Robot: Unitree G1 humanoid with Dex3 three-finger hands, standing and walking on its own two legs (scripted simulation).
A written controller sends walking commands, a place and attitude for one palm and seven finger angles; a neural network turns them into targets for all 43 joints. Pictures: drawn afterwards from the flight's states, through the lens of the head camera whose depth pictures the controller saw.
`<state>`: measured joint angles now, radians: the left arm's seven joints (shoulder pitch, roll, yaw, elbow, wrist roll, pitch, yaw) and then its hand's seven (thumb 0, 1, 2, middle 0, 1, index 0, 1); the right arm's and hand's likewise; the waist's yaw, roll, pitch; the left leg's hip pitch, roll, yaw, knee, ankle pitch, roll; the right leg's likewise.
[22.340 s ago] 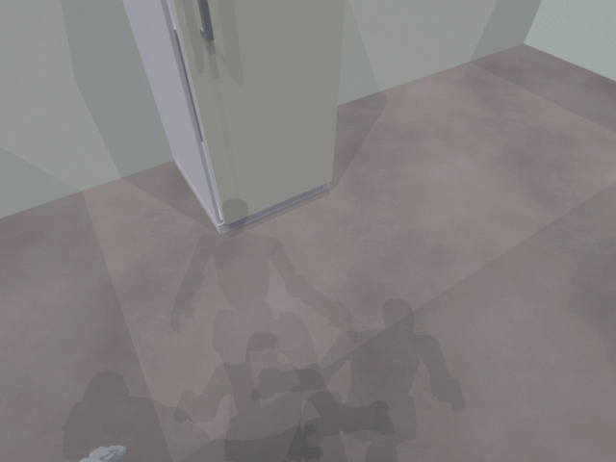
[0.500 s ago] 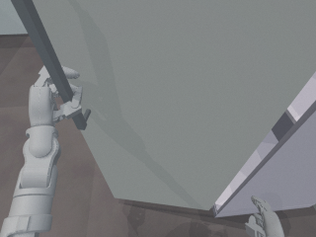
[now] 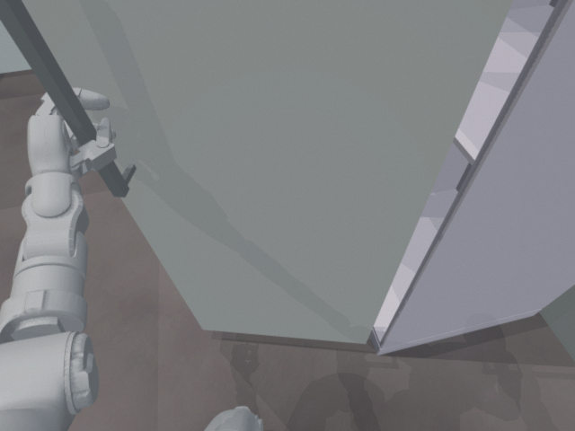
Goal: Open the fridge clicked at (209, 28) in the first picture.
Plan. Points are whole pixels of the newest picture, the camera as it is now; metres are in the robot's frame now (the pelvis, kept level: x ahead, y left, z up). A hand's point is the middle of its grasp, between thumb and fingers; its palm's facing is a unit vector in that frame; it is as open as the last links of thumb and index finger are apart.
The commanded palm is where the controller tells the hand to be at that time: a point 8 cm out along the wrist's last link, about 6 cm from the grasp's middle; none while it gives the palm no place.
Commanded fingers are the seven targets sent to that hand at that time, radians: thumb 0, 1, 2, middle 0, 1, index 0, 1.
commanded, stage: stop walking and hold the door back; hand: left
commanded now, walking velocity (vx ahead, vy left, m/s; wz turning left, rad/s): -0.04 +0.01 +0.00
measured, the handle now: (63, 71) +0.47 +0.26 +0.27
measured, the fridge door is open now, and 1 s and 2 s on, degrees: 71 74 71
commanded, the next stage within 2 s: loosen the grip on the handle in 0.40 s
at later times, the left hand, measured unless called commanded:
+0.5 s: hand (95, 168) +0.40 +0.25 +0.17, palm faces +0.25 -0.94 -0.24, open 5.5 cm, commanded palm +0.36 +0.29 +0.18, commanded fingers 0.00 0.78 0.84 -0.45 -1.40 -0.45 -1.40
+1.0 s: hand (98, 166) +0.40 +0.24 +0.17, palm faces +0.26 -0.93 -0.25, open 13.7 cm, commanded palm +0.36 +0.29 +0.18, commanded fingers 0.00 -0.55 0.20 -0.25 -1.15 -0.25 -1.15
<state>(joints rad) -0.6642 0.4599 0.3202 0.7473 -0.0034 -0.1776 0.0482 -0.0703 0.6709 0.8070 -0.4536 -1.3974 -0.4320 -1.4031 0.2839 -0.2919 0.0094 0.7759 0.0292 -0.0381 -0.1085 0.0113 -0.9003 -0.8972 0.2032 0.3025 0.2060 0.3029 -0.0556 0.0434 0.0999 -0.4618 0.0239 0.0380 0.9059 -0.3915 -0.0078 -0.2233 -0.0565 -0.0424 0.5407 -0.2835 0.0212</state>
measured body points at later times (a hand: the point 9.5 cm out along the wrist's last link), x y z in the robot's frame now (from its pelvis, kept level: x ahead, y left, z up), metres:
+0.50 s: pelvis +0.01 +0.03 +0.00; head +0.02 +0.03 +0.45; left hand +0.38 +0.29 +0.19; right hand +0.16 -0.20 -0.10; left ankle +0.08 +0.14 -0.73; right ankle +0.00 -0.11 -0.73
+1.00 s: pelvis -0.01 +0.01 -0.02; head +0.00 +0.02 +0.43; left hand +0.38 +0.29 +0.18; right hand +0.06 -0.26 -0.12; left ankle +0.08 +0.13 -0.73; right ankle +0.00 -0.11 -0.73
